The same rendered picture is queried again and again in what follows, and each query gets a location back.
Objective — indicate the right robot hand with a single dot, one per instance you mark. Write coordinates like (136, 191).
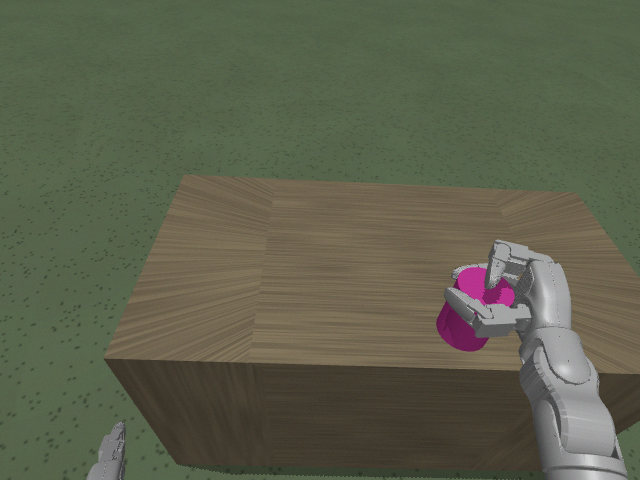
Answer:
(542, 295)

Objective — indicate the can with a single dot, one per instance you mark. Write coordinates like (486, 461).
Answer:
(452, 328)

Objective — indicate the left robot hand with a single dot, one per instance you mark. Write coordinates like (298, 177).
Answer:
(111, 465)

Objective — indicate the right robot arm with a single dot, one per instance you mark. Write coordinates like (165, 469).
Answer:
(574, 430)

